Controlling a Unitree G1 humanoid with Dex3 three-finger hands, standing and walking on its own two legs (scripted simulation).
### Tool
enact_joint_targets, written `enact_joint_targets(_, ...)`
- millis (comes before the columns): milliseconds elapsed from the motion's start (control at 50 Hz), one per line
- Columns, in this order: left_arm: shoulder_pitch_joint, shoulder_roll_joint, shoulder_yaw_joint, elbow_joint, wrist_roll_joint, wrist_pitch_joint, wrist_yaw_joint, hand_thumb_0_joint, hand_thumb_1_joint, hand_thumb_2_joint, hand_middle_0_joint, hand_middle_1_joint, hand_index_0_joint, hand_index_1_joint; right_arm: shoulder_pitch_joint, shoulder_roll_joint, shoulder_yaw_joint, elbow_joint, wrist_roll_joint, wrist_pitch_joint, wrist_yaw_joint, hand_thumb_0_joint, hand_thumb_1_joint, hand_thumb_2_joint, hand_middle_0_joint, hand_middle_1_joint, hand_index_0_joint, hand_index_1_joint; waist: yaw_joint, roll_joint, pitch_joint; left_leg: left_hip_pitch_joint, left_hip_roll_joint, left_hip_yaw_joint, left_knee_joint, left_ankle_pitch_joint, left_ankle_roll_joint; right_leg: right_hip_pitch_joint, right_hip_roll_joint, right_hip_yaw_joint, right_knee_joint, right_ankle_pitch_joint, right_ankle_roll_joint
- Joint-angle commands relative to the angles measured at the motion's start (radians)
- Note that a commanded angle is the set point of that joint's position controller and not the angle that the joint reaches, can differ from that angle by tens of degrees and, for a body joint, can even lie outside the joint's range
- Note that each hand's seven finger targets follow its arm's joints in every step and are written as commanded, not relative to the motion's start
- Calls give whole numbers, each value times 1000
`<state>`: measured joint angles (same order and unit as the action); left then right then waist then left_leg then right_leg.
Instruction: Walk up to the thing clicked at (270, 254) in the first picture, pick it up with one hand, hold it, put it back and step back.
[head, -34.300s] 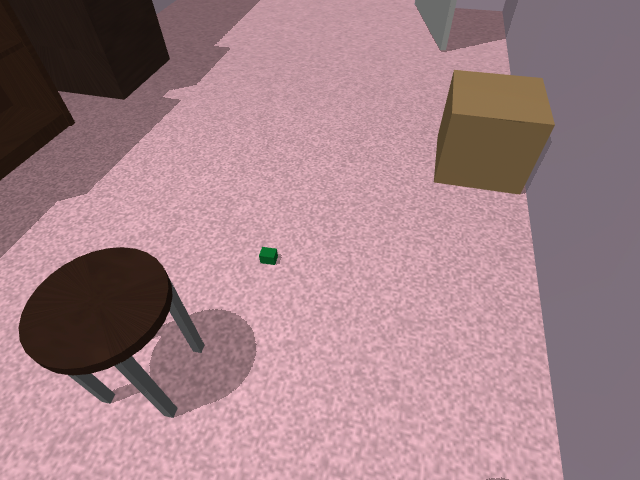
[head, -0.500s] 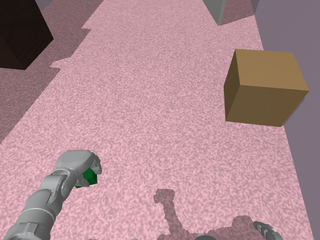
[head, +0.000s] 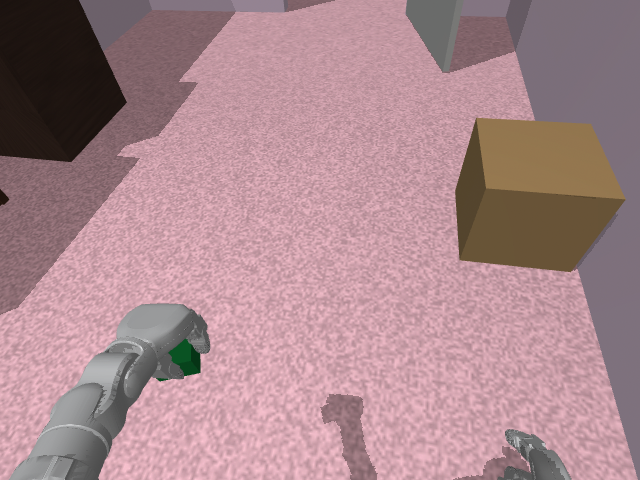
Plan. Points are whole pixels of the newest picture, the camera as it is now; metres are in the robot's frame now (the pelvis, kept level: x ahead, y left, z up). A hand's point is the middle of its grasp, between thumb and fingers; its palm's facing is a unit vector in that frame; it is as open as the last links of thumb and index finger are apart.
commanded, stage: hold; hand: left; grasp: from above
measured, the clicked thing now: (175, 356) +0.33 +0.23 -0.08
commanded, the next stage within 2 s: crouch in 1.24 s
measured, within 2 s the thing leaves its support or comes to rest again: neither
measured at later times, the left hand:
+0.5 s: hand (168, 370) +0.28 +0.21 -0.01, palm faces -0.46 +0.01 -0.89, open 5.8 cm
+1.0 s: hand (165, 365) +0.28 +0.21 +0.00, palm faces -0.46 +0.01 -0.89, open 5.8 cm
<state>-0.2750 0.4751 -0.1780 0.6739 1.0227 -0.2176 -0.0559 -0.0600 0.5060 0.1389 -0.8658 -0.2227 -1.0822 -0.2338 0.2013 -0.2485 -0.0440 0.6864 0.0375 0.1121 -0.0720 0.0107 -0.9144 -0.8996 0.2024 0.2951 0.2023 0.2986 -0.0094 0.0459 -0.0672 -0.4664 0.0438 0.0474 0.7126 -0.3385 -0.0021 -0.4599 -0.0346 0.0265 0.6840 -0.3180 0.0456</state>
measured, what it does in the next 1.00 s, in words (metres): stands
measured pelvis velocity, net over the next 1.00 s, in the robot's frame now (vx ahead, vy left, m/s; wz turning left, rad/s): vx -0.01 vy -0.01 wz -0.01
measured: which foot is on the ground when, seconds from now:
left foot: down 0.00-1.00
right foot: down 0.00-1.00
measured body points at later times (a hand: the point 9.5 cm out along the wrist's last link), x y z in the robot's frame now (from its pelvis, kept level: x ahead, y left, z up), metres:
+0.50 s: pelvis -0.02 -0.01 +0.01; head -0.01 -0.03 +0.46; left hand +0.30 +0.21 +0.04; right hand +0.13 -0.27 -0.11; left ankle +0.01 +0.12 -0.72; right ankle +0.02 -0.15 -0.72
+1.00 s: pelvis -0.01 -0.01 +0.01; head +0.00 -0.03 +0.46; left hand +0.30 +0.21 +0.05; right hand +0.14 -0.26 -0.10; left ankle +0.01 +0.12 -0.72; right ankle +0.02 -0.15 -0.72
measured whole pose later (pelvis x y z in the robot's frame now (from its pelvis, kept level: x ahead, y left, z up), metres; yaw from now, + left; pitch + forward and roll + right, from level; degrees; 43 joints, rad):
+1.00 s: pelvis -0.01 -0.01 +0.01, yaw +0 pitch +1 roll +0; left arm -0.25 0.48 -0.20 0.59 0.98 -0.21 -0.11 -0.05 0.51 0.18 -0.81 -0.28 -1.05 -0.31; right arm 0.15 -0.24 -0.01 0.68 0.05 0.11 -0.12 0.01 -0.92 -0.90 0.20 0.30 0.20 0.30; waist 0.01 0.05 -0.01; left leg -0.33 0.04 0.06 0.56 -0.25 -0.01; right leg -0.34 -0.04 0.03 0.56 -0.24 0.04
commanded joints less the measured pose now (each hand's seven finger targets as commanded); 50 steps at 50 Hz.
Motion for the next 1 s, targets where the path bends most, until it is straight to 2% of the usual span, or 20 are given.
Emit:
enact_joint_targets(0,-306,219,109,-178,-25,0,27,0,725,300,-1045,-297,-1087,-254,-51,-139,-39,-125,2,-29,-16,0,-911,-902,199,300,199,300,-6,-9,-243,177,-43,-20,-109,270,8,71,67,-35,-93,207,-50)
enact_joint_targets(60,-308,212,103,-192,-27,2,22,0,703,297,-1023,-309,-1067,-265,-62,-137,-35,-137,4,-26,-19,0,-912,-903,199,300,199,300,-9,-24,-231,178,-46,-17,-119,243,11,69,65,-30,-107,186,-49)
enact_joint_targets(140,-313,232,124,-223,-37,4,18,0,704,272,-1014,-310,-1063,-259,-76,-137,-32,-142,4,-26,-21,0,-912,-902,199,300,199,300,1,-10,-223,177,-49,-12,-136,196,11,82,63,-28,-126,140,-48)
enact_joint_targets(160,-304,217,109,-219,-38,5,15,0,708,270,-1018,-310,-1067,-259,-86,-132,-29,-145,5,-27,-21,0,-913,-902,199,300,199,300,-2,-17,-210,177,-48,-17,-143,178,11,75,64,-28,-127,122,-49)
enact_joint_targets(220,-313,227,118,-241,-38,2,13,0,707,238,-995,-336,-1056,-273,-86,-134,-28,-144,5,-28,-27,0,-912,-902,199,300,199,300,0,-27,-227,189,-50,-14,-147,175,13,84,62,-24,-135,120,-48)
enact_joint_targets(260,-292,229,119,-224,-43,3,8,0,708,236,-991,-349,-1055,-283,-97,-133,-26,-145,7,-30,-29,0,-914,-903,199,300,199,300,2,-23,-197,178,-50,-14,-155,157,13,81,61,-24,-146,101,-48)
enact_joint_targets(340,-301,229,121,-244,-45,0,7,0,708,268,-1002,-355,-1061,-296,-107,-131,-23,-148,7,-35,-34,0,-915,-904,199,300,199,300,8,-21,-209,200,-54,-7,-166,158,13,91,59,-22,-157,101,-48)
enact_joint_targets(360,-296,217,107,-252,-48,-1,3,0,711,246,-997,-353,-1059,-289,-111,-130,-23,-150,8,-36,-36,0,-916,-904,199,300,199,300,1,-31,-203,203,-53,-8,-167,154,15,90,60,-21,-162,97,-46)
enact_joint_targets(460,-292,234,127,-255,-48,0,3,0,724,267,-1013,-362,-1073,-300,-119,-127,-20,-143,8,-40,-41,0,-916,-904,199,300,199,300,15,-25,-203,215,-51,-8,-185,155,12,102,62,-26,-170,93,-48)
enact_joint_targets(480,-301,215,106,-262,-47,2,1,0,717,255,-1008,-356,-1069,-294,-118,-127,-19,-145,9,-40,-42,0,-918,-904,199,300,199,300,3,-34,-205,224,-52,-6,-184,156,15,102,61,-21,-174,98,-47)
enact_joint_targets(540,-307,239,124,-262,-51,6,-3,0,719,250,-990,-374,-1058,-304,-126,-125,-15,-139,10,-42,-47,0,-914,-903,199,300,199,300,14,-30,-198,217,-55,-3,-191,154,16,114,59,-22,-185,97,-45)
enact_joint_targets(580,-302,221,108,-270,-57,5,-12,0,720,250,-998,-376,-1065,-307,-135,-123,-15,-148,12,-44,-48,0,-918,-904,199,300,199,300,13,-40,-179,219,-54,-3,-203,142,15,119,60,-23,-195,80,-46)
enact_joint_targets(620,-301,242,128,-275,-58,7,-11,0,737,249,-1007,-378,-1075,-307,-140,-125,-12,-145,12,-44,-50,0,-915,-904,199,300,199,300,22,-21,-179,225,-52,-4,-216,128,14,123,59,-22,-201,67,-48)
enact_joint_targets(660,-293,211,100,-281,-57,8,-18,0,734,279,-1020,-370,-1080,-308,-143,-122,-13,-151,14,-45,-49,0,-918,-905,199,300,199,300,13,-20,-180,243,-47,-10,-226,141,11,126,61,-24,-197,82,-51)
enact_joint_targets(700,-280,227,118,-276,-58,13,-19,0,744,261,-1006,-393,-1076,-321,-142,-123,-10,-151,13,-44,-54,0,-915,-904,199,300,199,300,19,-34,-176,236,-49,-8,-224,148,14,132,62,-25,-206,87,-47)
enact_joint_targets(740,-283,217,103,-279,-59,12,-23,0,737,268,-1012,-381,-1077,-313,-144,-121,-10,-150,16,-44,-53,0,-917,-905,199,300,199,300,19,-17,-164,243,-49,-7,-237,147,11,134,61,-24,-209,87,-51)
enact_joint_targets(800,-309,226,109,-298,-67,9,-25,0,740,257,-1007,-386,-1077,-315,-152,-118,-7,-149,15,-47,-58,0,-918,-905,199,300,199,300,19,-36,-171,249,-51,-7,-237,137,14,139,59,-23,-221,74,-48)
enact_joint_targets(840,-315,237,118,-305,-67,4,-25,0,733,290,-1014,-391,-1077,-327,-148,-117,-7,-147,15,-48,-60,0,-919,-905,199,300,199,300,19,-17,-190,267,-51,-5,-241,159,12,153,59,-22,-220,95,-49)
enact_joint_targets(880,-302,215,106,-277,-61,6,-23,0,744,309,-1027,-390,-1087,-329,-145,-118,-6,-141,13,-46,-60,0,-917,-905,199,300,199,300,12,-24,-179,268,-47,-9,-241,165,13,144,61,-23,-218,106,-49)
enact_joint_targets(980,-310,236,119,-267,-57,2,-18,0,735,306,-1010,-406,-1075,-339,-146,-118,-8,-135,13,-42,-63,0,-917,-905,199,300,199,300,21,-13,-199,279,-50,-5,-238,214,11,162,61,-25,-213,151,-50)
